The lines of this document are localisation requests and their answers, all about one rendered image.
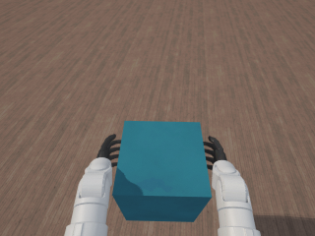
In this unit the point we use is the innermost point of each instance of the robot left forearm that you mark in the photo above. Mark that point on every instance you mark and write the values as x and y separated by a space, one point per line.
92 200

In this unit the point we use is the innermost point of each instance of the carton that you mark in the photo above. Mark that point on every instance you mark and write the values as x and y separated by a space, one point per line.
162 172

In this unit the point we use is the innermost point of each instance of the robot right forearm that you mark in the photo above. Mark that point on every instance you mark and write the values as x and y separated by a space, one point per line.
233 201

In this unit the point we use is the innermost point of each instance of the right robot hand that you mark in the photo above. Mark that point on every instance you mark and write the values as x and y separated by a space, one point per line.
217 151

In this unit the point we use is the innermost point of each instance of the left robot hand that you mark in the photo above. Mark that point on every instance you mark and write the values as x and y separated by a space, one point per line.
106 149

